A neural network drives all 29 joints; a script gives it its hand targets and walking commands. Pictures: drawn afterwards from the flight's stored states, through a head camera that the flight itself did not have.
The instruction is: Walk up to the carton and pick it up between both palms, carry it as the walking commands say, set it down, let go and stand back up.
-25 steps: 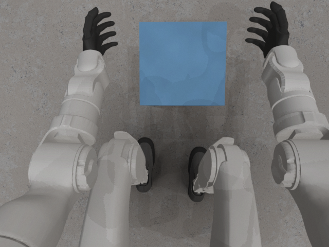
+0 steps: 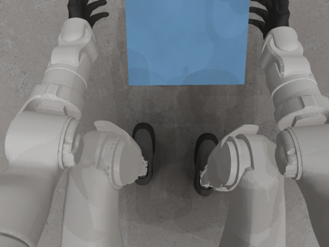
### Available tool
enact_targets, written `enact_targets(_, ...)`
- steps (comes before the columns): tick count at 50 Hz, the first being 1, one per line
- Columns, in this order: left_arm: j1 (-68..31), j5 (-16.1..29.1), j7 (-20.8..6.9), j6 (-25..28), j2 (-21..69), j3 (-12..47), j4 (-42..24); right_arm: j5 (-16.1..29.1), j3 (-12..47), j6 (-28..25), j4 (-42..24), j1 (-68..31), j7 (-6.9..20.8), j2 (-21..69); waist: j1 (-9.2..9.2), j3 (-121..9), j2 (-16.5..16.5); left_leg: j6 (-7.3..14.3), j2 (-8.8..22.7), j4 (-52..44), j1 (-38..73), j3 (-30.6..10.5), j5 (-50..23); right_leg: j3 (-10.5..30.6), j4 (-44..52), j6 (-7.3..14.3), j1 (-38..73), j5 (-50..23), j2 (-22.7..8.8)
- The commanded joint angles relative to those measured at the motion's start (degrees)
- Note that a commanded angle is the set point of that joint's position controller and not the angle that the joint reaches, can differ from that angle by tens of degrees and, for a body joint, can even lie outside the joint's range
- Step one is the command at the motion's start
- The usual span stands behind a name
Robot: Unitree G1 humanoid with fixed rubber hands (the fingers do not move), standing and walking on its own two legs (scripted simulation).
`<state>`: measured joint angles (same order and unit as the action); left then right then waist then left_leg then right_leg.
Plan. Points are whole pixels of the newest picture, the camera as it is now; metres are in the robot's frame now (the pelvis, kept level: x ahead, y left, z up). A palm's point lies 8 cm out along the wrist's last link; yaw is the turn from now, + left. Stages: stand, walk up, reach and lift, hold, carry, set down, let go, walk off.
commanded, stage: reach and lift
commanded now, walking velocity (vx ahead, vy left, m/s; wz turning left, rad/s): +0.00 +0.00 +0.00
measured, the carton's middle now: (183, 41) +0.50 -0.02 -0.25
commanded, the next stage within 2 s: none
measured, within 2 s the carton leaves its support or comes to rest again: leaves its support in 1.46 s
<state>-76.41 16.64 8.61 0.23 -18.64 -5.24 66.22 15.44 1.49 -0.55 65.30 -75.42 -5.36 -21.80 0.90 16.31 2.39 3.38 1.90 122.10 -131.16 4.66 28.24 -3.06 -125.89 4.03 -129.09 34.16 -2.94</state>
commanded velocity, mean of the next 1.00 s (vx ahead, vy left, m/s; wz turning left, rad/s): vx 0.00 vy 0.00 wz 0.00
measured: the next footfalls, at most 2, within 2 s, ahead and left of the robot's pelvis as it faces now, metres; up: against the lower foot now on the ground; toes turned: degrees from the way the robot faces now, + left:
none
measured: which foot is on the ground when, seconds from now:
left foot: down 0.00-1.00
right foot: down 0.00-1.00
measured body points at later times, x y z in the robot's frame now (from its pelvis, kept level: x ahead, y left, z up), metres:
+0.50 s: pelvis +0.00 +0.00 +0.00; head +0.35 -0.01 +0.27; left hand +0.53 +0.16 -0.17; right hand +0.53 -0.18 -0.18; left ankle +0.13 +0.10 -0.34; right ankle +0.10 -0.10 -0.34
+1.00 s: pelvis +0.00 +0.00 +0.01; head +0.36 -0.02 +0.27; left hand +0.53 +0.14 -0.17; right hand +0.53 -0.17 -0.18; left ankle +0.13 +0.10 -0.34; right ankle +0.10 -0.10 -0.34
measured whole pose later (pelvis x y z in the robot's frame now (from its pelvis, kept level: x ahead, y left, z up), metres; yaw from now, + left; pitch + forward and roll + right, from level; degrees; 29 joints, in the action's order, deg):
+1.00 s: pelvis +0.00 +0.00 +0.01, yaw -1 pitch +39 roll +2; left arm -79.9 15.6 11.9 3.9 -12.5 -4.6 70.4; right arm 16.9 5.8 -2.9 70.6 -80.2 -8.9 -18.6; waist 1.2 16.1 0.7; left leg 2.8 1.1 119.8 -130.1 4.1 28.5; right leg -1.9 -122.9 2.9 -129.2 32.6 -0.5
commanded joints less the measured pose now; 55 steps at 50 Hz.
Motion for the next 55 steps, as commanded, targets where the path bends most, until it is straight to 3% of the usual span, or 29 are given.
enact_targets(1,-7.65,2.02,0.12,1.31,-1.17,0.63,-3.81,-0.66,-1.99,-1.34,-8.05,-15.15,-0.91,-9.70,-4.39,-68.23,-6.88,-3.46,-3.08,-4.79,36.61,-6.22,-17.45,6.51,12.99,-3.68,32.92,-20.34,3.10)
enact_targets(2,-7.43,1.33,0.45,1.37,-2.07,0.46,-3.54,-0.06,-1.84,-0.94,-6.52,-13.71,-0.88,-8.30,-2.87,-66.32,-4.19,-3.70,-3.08,-5.07,34.83,-5.25,-16.44,6.82,12.79,-3.05,32.28,-19.29,3.29)
enact_targets(3,-6.55,1.52,0.72,1.37,-1.88,-0.03,-2.97,0.21,-0.61,-0.88,-7.66,-13.64,-0.62,-7.50,-3.03,-65.32,-6.64,-3.10,-3.36,-5.73,33.97,-5.57,-14.70,6.36,12.85,-3.13,32.45,-17.47,3.46)
enact_targets(4,-8.14,1.17,0.71,1.62,-2.09,-0.38,-4.65,1.03,-0.86,-0.71,-8.20,-15.14,-0.29,-6.51,-1.10,-64.94,-5.75,-2.99,-3.45,-5.95,33.42,-5.59,-15.88,6.73,12.64,-3.30,31.39,-18.95,3.13)
enact_targets(5,-6.92,0.50,0.82,1.23,-2.46,-0.80,-0.63,1.37,-0.63,-0.45,-6.70,-15.12,-0.18,-6.02,-1.78,-61.09,-5.45,-2.94,-3.08,-5.83,32.03,-5.33,-14.19,6.71,13.80,-3.42,29.13,-16.94,3.57)
enact_targets(6,-8.36,0.16,0.67,1.31,-2.69,-1.26,-2.93,1.60,0.42,-0.14,-6.82,-16.30,0.13,-5.50,-0.46,-59.72,-6.80,-2.58,-3.32,-5.61,30.20,-5.19,-13.42,7.55,13.44,-3.27,29.72,-16.51,3.21)
enact_targets(8,-8.36,-1.37,0.72,1.33,-2.65,-2.69,-1.67,2.14,1.60,0.28,-5.42,-15.85,0.93,-4.13,1.81,-57.59,-5.15,-3.07,-3.16,-6.33,29.18,-4.91,-12.41,8.13,13.52,-2.98,28.39,-15.85,3.23)
enact_targets(9,-8.96,-2.06,0.58,1.63,-3.36,-3.80,-1.85,2.43,1.61,0.35,-5.13,-17.74,1.05,-4.19,2.59,-55.79,-6.85,-2.46,-3.21,-6.27,28.11,-5.02,-12.17,8.20,13.59,-3.17,27.25,-15.36,3.01)
enact_targets(13,-10.76,-2.17,0.56,1.56,-2.51,-3.00,-0.53,1.99,1.85,0.37,-3.32,-19.71,1.00,-4.50,1.58,-57.34,-5.79,-2.77,-3.34,-6.34,30.25,-5.01,-12.07,7.50,13.27,-3.47,27.00,-14.79,2.95)
enact_targets(15,-12.61,-0.45,0.69,1.28,-1.66,-1.28,-1.71,1.27,0.90,0.10,-0.01,-17.99,0.46,-5.60,-1.24,-58.31,-5.07,-3.27,-3.33,-6.91,32.48,-5.56,-12.76,7.08,13.72,-3.14,26.72,-15.01,3.34)
enact_targets(19,-12.87,1.54,0.64,1.79,1.29,2.68,-2.77,-0.16,-1.15,-0.88,0.01,-17.36,-0.53,-6.36,-4.63,-61.10,-2.68,-3.71,-3.63,-6.57,35.19,-6.33,-13.80,6.19,13.13,-2.69,25.67,-15.74,3.79)
enact_targets(22,-13.06,2.14,1.27,1.76,2.36,3.40,-2.75,-0.13,-1.24,-1.28,-1.31,-18.19,-0.77,-6.11,-4.38,-62.69,-2.14,-3.72,-3.60,-6.16,37.66,-6.72,-15.55,6.72,13.23,-2.31,25.52,-16.16,3.71)
enact_targets(23,-12.18,1.33,1.48,1.71,2.67,2.94,-3.18,0.22,-1.10,-1.33,-1.72,-17.46,-0.82,-5.65,-3.26,-62.27,-2.69,-3.67,-3.82,-6.68,36.55,-6.56,-15.37,6.26,13.14,-2.50,26.01,-16.70,3.88)
enact_targets(24,-12.68,2.37,1.71,1.80,2.91,3.96,-3.17,0.15,-1.46,-1.72,-2.16,-17.99,-0.98,-6.66,-4.38,-63.45,-1.77,-3.81,-4.15,-6.65,38.11,-6.72,-14.51,6.53,13.25,-2.25,26.54,-15.30,4.00)
enact_targets(26,-10.39,0.89,2.23,1.98,2.00,1.72,-1.53,1.49,0.59,-1.87,-2.19,-17.81,-1.09,-4.47,-0.92,-62.59,-4.20,-3.56,-4.46,-6.49,36.53,-5.65,-15.93,6.65,13.03,-3.19,28.32,-17.02,3.86)
enact_targets(28,-10.00,0.44,2.50,2.23,2.86,0.97,-0.73,1.35,1.06,-1.78,-3.82,-18.40,-0.92,-2.04,-0.65,-60.80,-6.17,-2.81,-4.57,-7.09,33.70,-6.09,-14.30,6.70,13.64,-2.97,26.78,-15.68,4.32)
enact_targets(29,-10.83,-0.11,2.45,2.39,2.86,1.08,-1.52,1.82,2.29,-1.78,-4.18,-19.30,-0.89,-0.97,0.96,-61.41,-6.36,-3.11,-4.91,-7.06,34.06,-5.94,-16.84,6.61,13.28,-3.38,27.70,-18.63,4.26)
enact_targets(31,-9.23,-0.27,2.67,2.45,5.16,1.32,-0.35,1.55,1.87,-1.88,-4.62,-19.37,-0.89,-1.33,-0.04,-60.34,-5.75,-2.85,-5.14,-8.11,34.70,-6.25,-14.98,6.16,13.25,-3.15,26.10,-15.63,4.76)
enact_targets(37,-11.06,-2.53,2.88,3.07,7.44,0.58,0.28,0.49,3.16,-2.41,-3.46,-20.58,-1.45,1.73,0.40,-60.04,-6.63,-2.51,-5.39,-7.14,33.46,-5.36,-16.38,6.59,13.38,-3.78,27.07,-18.57,5.53)
enact_targets(38,-9.69,-3.10,2.95,3.38,6.60,-0.25,0.81,1.21,4.01,-2.31,-2.35,-18.73,-1.35,3.99,2.11,-59.28,-6.86,-2.87,-5.29,-7.90,34.14,-4.96,-15.65,6.87,13.88,-3.45,26.93,-17.33,5.62)
enact_targets(42,-10.64,-2.45,2.11,4.01,12.10,2.40,0.83,0.97,5.73,-3.14,-1.79,-19.51,-1.11,7.60,0.22,-59.39,-6.33,-3.16,-5.82,-8.14,33.11,-4.97,-16.57,7.14,14.55,-3.70,27.64,-18.91,6.29)
enact_targets(43,-12.58,-1.88,1.61,4.16,14.29,3.46,-1.72,1.49,6.85,-3.14,-4.02,-21.25,-0.81,9.40,1.22,-61.00,-5.63,-2.82,-5.70,-7.48,34.92,-5.21,-16.71,7.62,14.08,-3.04,27.69,-18.85,6.08)
enact_targets(44,-12.57,-1.78,1.43,4.34,15.20,3.47,-0.41,1.59,7.30,-3.20,-3.47,-22.50,-0.65,11.19,1.23,-59.75,-7.26,-2.58,-6.03,-8.22,33.83,-5.50,-15.74,6.64,14.72,-3.32,26.28,-17.32,6.30)
enact_targets(47,-15.93,-1.94,0.32,4.64,18.76,5.12,-2.52,1.53,8.58,-3.55,-4.29,-24.91,0.17,15.59,0.90,-60.52,-6.44,-2.79,-6.13,-7.94,32.00,-4.62,-15.64,7.16,14.83,-3.48,28.52,-18.92,6.70)
enact_targets(50,-17.32,-2.90,-1.56,4.09,27.38,6.52,-1.21,0.79,9.52,-3.08,-4.77,-28.29,1.92,23.48,1.86,-58.85,-6.07,-2.52,-6.72,-8.57,32.31,-5.55,-14.52,7.00,14.16,-3.37,27.24,-17.27,7.07)
enact_targets(51,-21.53,-2.02,-2.71,3.70,33.39,8.10,-3.66,0.60,11.47,-2.77,-5.34,-30.65,2.91,28.45,0.92,-61.36,-6.81,-3.06,-7.18,-7.51,33.24,-5.22,-15.11,7.42,14.27,-3.25,28.89,-17.90,7.30)
enact_targets(52,-23.38,-2.43,-3.69,2.89,36.53,8.37,-2.73,0.57,11.43,-2.14,-4.00,-31.65,3.97,31.65,1.00,-59.09,-4.73,-3.30,-7.12,-7.70,32.47,-4.68,-13.75,7.93,14.41,-2.70,27.79,-16.21,7.64)
enact_targets(53,-23.89,-3.91,-4.68,2.42,39.82,7.86,-4.07,0.40,12.12,-1.89,-5.70,-34.17,5.04,35.36,3.10,-59.07,-4.90,-3.37,-7.73,-7.60,30.45,-3.98,-13.10,7.76,13.49,-2.52,28.43,-15.84,7.59)
enact_targets(55,-28.00,-4.74,-7.01,0.95,46.53,8.44,-4.60,-1.58,11.34,-0.96,-6.85,-37.59,6.96,40.65,1.08,-58.96,-5.14,-2.94,-8.10,-7.02,31.27,-4.60,-12.36,6.24,12.87,-2.92,27.16,-15.39,8.09)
